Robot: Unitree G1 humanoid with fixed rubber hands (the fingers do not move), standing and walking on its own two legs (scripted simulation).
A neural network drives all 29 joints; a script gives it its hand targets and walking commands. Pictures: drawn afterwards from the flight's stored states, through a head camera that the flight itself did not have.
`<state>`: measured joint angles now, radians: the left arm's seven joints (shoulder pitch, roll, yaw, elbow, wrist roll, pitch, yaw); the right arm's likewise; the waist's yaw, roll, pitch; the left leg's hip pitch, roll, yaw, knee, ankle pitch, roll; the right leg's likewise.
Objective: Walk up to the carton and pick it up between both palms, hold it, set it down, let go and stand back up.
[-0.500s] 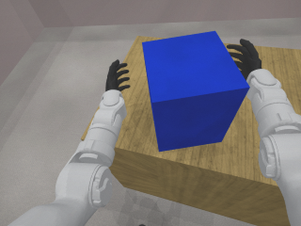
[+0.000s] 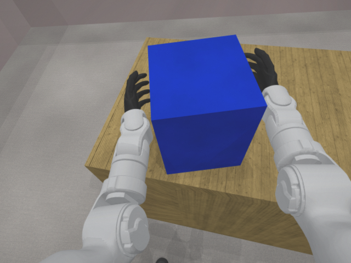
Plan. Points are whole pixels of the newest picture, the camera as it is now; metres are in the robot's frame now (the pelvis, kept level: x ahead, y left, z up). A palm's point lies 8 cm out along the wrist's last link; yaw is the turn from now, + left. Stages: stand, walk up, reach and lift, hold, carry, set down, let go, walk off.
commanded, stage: reach and lift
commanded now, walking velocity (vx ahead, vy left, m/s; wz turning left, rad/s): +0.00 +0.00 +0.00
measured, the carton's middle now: (198, 111) +0.47 +0.05 +0.05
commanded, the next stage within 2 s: none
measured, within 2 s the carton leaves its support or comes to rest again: leaves its support in 1.76 s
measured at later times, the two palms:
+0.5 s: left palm (130, 113) +0.39 +0.19 +0.10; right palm (263, 87) +0.50 -0.09 +0.12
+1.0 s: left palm (132, 114) +0.39 +0.18 +0.10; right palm (267, 91) +0.49 -0.10 +0.12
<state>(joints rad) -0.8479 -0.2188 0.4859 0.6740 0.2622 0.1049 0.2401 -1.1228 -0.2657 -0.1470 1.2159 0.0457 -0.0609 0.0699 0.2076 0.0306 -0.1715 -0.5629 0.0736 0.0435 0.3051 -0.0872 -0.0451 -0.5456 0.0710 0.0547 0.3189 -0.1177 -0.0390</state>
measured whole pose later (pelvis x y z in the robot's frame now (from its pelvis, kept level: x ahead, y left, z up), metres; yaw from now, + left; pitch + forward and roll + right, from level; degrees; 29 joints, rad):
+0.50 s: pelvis +0.01 -0.01 +0.00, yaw +2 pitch +16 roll +0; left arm -0.78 -0.27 0.59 0.59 0.42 0.12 0.16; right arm -1.07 -0.15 -0.45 1.20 -0.25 -0.08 0.10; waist 0.16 -0.01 -0.15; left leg -0.46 0.07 0.02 0.29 -0.10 -0.05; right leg -0.45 0.07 0.02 0.34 -0.16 -0.05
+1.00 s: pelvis +0.01 -0.01 +0.00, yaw +1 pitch +13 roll +1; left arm -0.74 -0.31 0.61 0.52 0.47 0.14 0.13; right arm -1.02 -0.12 -0.47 1.18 -0.29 -0.12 0.11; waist 0.14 -0.02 -0.11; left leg -0.40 0.07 0.04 0.30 -0.12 -0.05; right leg -0.39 0.06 0.04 0.35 -0.18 -0.05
